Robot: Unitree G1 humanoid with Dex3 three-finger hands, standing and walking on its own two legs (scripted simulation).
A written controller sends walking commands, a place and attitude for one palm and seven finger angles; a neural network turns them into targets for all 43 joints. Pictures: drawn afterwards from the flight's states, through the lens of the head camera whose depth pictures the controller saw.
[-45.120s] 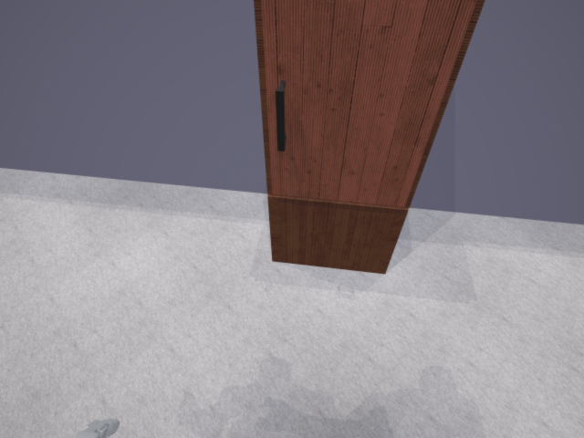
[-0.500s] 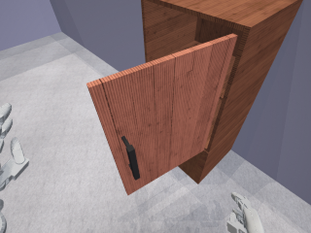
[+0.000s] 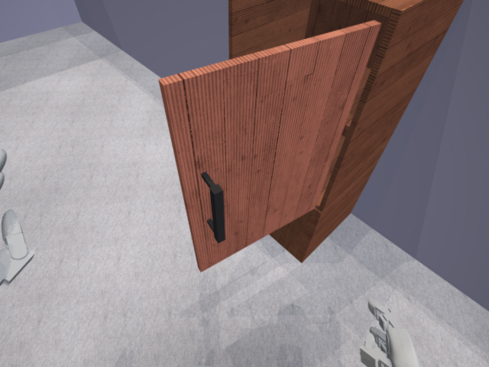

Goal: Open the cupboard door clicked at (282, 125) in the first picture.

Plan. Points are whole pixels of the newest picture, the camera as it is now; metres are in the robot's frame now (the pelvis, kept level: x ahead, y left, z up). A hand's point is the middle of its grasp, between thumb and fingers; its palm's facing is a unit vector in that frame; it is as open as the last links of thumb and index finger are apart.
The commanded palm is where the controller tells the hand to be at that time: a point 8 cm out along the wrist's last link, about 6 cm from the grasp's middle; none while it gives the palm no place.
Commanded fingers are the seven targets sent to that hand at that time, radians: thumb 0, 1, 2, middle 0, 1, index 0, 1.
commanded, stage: step back with the hand held close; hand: left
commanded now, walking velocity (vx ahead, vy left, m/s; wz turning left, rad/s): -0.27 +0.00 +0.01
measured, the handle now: (213, 209) +0.41 +0.10 -0.02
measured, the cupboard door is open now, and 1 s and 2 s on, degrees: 79 79 79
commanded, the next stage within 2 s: stop stepping back and stand still in 0.98 s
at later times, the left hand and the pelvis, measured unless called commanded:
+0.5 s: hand out of the picture +0.14 +0.27 +0.17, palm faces +0.49 -0.72 -0.50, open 7.4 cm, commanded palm +0.05 +0.31 +0.19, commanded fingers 0.00 0.90 0.90 -0.20 -0.30 -0.20 -0.30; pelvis -0.06 +0.00 -0.02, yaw +6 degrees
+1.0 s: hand out of the picture +0.06 +0.25 +0.18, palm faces +0.34 -0.77 -0.55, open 7.4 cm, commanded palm -0.01 +0.29 +0.19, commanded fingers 0.00 0.90 0.90 -0.20 -0.30 -0.20 -0.30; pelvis -0.15 -0.01 +0.02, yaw +1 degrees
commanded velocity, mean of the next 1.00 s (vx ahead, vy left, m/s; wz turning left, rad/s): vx -0.38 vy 0.00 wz -0.09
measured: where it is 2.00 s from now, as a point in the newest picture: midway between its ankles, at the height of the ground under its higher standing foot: outside the picture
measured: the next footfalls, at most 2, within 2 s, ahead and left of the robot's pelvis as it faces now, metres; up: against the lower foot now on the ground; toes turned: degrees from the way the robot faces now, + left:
right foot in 0.58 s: -0.03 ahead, -0.12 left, +0.00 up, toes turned +12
left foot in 0.82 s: -0.10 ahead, +0.10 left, +0.00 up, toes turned +7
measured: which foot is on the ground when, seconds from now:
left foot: down 0.00-0.62, up 0.64-0.80, down 0.82-1.00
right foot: down 0.00-0.50, up 0.52-0.56, down 0.58-0.84, up 0.86-1.00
